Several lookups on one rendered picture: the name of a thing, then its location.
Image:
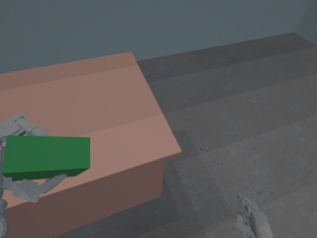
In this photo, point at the right robot hand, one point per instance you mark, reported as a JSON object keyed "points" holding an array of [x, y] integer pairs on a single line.
{"points": [[253, 226]]}

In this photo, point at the sponge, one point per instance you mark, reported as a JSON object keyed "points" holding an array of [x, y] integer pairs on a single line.
{"points": [[44, 157]]}

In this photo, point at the table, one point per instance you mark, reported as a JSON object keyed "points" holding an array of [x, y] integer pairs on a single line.
{"points": [[108, 100]]}

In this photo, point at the left robot hand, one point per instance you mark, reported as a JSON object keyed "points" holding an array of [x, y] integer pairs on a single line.
{"points": [[26, 189]]}

